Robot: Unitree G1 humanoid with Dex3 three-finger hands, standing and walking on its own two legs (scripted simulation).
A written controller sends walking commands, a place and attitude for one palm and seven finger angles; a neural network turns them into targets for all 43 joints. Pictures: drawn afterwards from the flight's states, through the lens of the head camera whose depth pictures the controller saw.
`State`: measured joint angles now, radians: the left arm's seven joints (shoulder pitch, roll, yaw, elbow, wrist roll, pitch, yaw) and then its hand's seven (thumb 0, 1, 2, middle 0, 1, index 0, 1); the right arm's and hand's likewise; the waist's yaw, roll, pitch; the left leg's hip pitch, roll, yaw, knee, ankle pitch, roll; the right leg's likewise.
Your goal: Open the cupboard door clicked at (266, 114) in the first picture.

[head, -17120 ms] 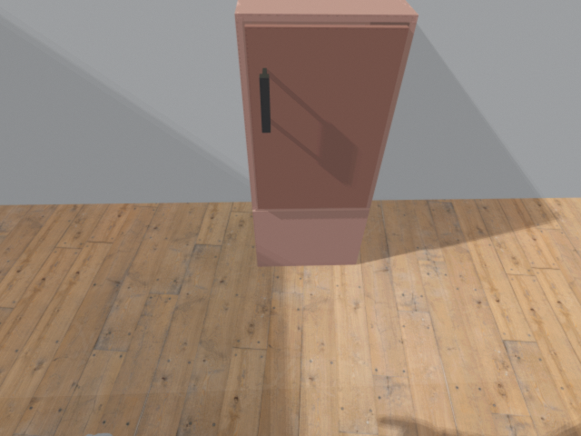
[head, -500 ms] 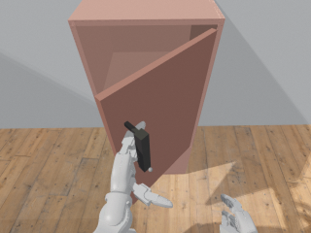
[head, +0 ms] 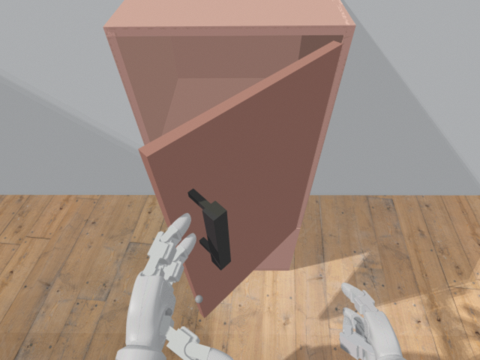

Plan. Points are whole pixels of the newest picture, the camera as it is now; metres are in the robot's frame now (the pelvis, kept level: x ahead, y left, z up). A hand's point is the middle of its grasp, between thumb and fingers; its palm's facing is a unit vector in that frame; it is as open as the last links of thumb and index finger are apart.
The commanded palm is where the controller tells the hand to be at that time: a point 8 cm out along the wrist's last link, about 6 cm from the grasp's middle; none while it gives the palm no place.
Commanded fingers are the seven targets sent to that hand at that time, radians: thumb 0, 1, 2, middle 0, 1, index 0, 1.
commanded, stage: slide the hand sideways off the handle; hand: left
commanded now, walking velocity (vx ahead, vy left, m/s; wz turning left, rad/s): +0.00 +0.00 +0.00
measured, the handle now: (209, 230) +0.30 +0.07 +0.09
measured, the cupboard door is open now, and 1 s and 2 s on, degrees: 45 45 45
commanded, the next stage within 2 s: draw the hand back to the body in 0.30 s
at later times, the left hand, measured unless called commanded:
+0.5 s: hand (164, 317) +0.17 +0.11 +0.09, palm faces +0.01 -1.00 +0.00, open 16.3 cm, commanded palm +0.14 +0.17 +0.10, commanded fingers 0.00 -0.50 0.30 -0.15 -0.30 -0.15 -0.30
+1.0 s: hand (87, 299) +0.17 +0.19 +0.14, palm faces +0.13 -0.97 -0.21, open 15.8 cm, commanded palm +0.14 +0.24 +0.16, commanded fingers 0.00 -0.12 0.47 -0.16 -0.30 -0.16 -0.30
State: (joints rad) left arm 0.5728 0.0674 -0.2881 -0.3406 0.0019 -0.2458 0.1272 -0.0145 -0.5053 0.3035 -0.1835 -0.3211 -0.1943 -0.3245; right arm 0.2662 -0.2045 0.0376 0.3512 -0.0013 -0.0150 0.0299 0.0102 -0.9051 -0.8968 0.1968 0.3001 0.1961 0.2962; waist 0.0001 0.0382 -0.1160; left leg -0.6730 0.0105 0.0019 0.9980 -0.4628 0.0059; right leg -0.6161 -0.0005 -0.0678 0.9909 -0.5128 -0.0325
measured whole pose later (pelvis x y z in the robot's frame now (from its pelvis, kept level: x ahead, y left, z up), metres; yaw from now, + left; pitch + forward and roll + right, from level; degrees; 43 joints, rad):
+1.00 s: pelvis +0.01 +0.01 +0.02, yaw +0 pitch +4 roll -2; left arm 0.66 0.28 0.07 -0.54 -0.13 -0.07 -0.01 -0.01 -0.40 0.35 -0.16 -0.30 -0.15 -0.30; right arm 0.29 -0.22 0.04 0.42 0.04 -0.08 -0.09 0.01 -0.90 -0.90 0.20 0.30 0.20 0.30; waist 0.05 0.05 -0.13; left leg -0.53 0.02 -0.01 0.89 -0.43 0.02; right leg -0.45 0.01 -0.08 0.83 -0.45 -0.01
